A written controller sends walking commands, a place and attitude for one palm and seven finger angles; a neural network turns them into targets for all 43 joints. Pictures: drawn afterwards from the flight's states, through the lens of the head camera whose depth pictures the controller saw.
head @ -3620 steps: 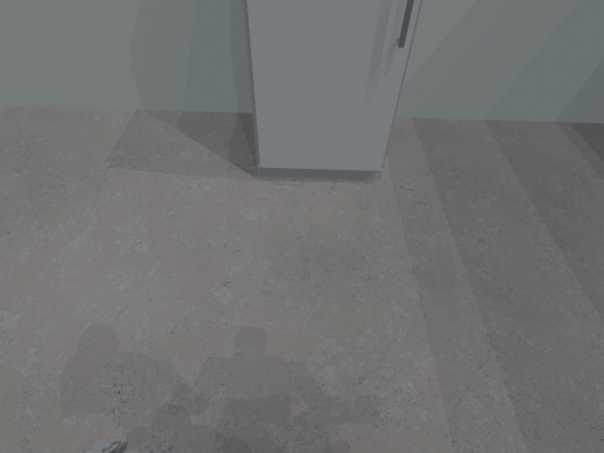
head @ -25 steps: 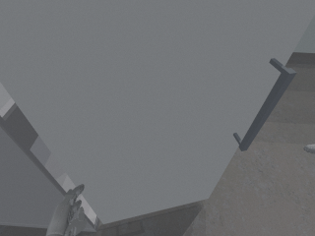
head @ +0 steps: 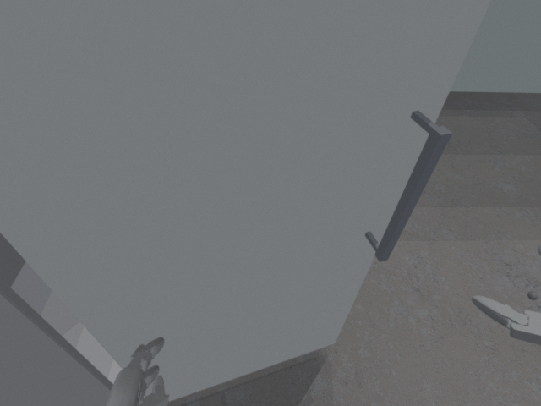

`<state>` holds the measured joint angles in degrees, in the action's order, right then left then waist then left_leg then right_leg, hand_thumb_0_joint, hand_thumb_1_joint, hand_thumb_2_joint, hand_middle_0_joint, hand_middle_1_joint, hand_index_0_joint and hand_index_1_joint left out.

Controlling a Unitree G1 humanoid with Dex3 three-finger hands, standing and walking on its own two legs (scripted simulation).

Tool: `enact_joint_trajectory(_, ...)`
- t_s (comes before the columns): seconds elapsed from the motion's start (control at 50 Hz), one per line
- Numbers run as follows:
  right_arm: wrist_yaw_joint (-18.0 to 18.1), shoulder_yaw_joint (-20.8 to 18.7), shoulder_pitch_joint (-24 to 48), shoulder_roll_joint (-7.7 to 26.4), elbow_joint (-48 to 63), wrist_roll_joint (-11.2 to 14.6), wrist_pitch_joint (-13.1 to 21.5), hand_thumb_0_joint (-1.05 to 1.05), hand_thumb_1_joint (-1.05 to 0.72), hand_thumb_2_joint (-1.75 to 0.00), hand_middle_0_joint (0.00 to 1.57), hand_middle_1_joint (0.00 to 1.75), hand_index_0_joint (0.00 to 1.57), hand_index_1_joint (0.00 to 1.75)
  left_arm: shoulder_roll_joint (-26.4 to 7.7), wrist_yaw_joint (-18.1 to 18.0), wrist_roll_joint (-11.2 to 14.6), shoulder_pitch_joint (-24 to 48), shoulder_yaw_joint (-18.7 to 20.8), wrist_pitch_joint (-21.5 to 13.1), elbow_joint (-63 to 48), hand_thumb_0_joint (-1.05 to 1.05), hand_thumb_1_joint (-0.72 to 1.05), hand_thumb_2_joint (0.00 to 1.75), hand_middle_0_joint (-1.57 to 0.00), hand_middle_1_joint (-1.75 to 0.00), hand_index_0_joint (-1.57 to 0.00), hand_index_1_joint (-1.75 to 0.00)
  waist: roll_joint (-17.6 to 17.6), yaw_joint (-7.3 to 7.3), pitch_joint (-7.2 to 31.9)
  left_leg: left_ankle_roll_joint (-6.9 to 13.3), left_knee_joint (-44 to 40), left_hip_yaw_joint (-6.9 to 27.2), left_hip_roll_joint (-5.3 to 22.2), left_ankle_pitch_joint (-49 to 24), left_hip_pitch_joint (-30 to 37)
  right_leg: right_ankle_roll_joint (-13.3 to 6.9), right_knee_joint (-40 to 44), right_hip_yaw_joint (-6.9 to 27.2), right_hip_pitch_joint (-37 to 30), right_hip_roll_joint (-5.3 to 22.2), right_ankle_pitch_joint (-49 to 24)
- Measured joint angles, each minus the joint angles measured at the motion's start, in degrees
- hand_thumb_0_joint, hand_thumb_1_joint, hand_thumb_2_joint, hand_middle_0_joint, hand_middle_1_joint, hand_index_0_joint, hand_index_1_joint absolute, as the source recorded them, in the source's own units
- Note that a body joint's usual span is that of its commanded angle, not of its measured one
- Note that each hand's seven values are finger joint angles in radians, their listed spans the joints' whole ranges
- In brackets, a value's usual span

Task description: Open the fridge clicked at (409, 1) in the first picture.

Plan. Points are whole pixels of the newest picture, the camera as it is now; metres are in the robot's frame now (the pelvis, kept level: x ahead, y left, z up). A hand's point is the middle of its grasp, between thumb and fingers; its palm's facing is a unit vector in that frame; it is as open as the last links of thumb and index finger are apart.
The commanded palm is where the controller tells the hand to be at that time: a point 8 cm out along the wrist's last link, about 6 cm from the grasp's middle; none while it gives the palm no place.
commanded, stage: draw the hand back to the body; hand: right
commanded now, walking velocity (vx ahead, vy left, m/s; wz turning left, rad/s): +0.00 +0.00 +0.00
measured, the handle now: (398, 197) +0.42 -0.22 +0.10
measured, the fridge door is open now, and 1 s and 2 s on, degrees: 73 73 73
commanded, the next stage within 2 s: step back with the hand held close in 0.74 s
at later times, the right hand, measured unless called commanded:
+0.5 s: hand (494, 284) +0.21 -0.24 +0.17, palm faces +0.47 +0.77 -0.42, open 7.8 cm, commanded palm +0.16 -0.27 +0.19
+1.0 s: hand (491, 278) +0.21 -0.23 +0.18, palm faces +0.46 +0.79 -0.41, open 7.4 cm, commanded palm +0.15 -0.27 +0.19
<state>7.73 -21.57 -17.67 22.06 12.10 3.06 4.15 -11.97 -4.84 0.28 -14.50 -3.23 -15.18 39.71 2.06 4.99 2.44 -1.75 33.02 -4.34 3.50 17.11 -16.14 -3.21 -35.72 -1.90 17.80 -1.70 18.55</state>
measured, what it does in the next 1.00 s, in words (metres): stands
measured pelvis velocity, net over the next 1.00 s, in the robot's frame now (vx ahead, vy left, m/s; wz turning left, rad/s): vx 0.00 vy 0.03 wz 0.02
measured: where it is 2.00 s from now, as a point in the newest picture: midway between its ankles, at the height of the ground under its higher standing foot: outside the picture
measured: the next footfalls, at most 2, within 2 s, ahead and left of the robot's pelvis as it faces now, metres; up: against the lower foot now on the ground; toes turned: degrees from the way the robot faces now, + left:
left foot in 1.88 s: -0.13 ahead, +0.16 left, +0.00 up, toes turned +4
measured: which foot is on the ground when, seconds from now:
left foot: down 0.00-1.00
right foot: down 0.00-1.00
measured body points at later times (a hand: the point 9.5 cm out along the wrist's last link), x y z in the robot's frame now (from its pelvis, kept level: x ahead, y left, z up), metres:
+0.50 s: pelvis +0.02 +0.03 +0.01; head +0.00 +0.05 +0.46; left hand +0.21 +0.25 -0.07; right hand +0.18 -0.28 +0.19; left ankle +0.00 +0.15 -0.73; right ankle +0.01 -0.08 -0.73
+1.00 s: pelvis +0.00 +0.03 +0.01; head +0.00 +0.05 +0.46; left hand +0.19 +0.26 -0.07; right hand +0.18 -0.27 +0.20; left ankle +0.00 +0.15 -0.73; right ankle +0.01 -0.08 -0.73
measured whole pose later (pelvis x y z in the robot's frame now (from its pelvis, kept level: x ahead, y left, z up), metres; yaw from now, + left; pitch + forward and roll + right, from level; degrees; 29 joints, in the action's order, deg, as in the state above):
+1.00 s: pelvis +0.00 +0.03 +0.01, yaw +1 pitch -1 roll +1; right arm 7.1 -21.4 -23.2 20.3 21.3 2.5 8.1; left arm -13.7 -5.1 0.4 -10.3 -0.8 -7.0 36.5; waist 3.3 3.2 -0.2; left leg 0.3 26.0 -4.7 0.4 14.1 -10.6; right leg -0.8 -29.4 -1.6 12.2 1.1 15.9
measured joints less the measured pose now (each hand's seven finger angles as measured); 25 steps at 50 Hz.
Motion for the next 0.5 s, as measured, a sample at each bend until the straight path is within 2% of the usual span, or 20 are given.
enact_joint_trajectory(0.08, 0.7, 0.4, -0.6, -0.3, 1.2, -0.2, -0.2, -0.01, -0.08, -0.5, 0.23, 0.78, 0.23, 0.78, 0.1, 0.5, -0.2, 1.1, 0.2, 1.1, -0.2, 0.02, 0.9, 0.9, -0.21, -0.3, -0.2, -0.3, 0.5, -0.27, -0.2, -0.2, -1.6, 0.3, 0.1, -0.2, 2.0, 0.1, 2.4, -0.3, -2.5, -0.2, -0.5)
enact_joint_trajectory(0.22, -0.2, 1.4, -5.4, -0.1, 6.1, 0.0, -0.5, 0.0, -0.34, -0.63, 0.22, 0.64, 0.22, 0.63, -0.9, 1.2, -0.1, 2.0, 1.4, 2.9, -1.7, 0.02, 0.9, 0.9, -0.21, -0.3, -0.2, -0.3, 0.6, -0.9, -0.4, 0.1, -4.3, 0.4, -0.7, -0.5, 4.8, 0.8, 5.1, -0.4, -5.5, 0.4, -0.8)
enact_joint_trajectory(0.38, -0.3, 1.7, -9.0, -0.2, 10.8, 0.1, -0.6, 0.0, -0.62, -0.76, 0.22, 0.47, 0.22, 0.46, -2.3, 1.1, -0.2, 1.4, 2.2, 3.6, -2.2, 0.01, 0.9, 0.9, -0.21, -0.3, -0.22, -0.31, 0.8, -0.45, -0.6, 1.0, -5.8, -0.2, -1.6, -0.5, 7.0, 1.6, 6.4, 0.2, -7.5, 1.3, -0.9)
enact_joint_trajectory(0.5, -0.5, 1.7, -8.9, -0.4, 10.5, 0.3, -0.4, 0.0, -0.79, -0.85, 0.21, 0.37, 0.21, 0.36, -1.6, 0.6, 0.0, 1.6, 2.1, 4.4, -1.8, 0.02, 0.9, 0.9, -0.21, -0.3, -0.23, -0.31, 1.0, -0.35, -0.8, 1.6, -5.8, -0.5, -2.1, -0.4, 7.5, 2.2, 6.7, 0.5, -8.1, 1.8, -1.0)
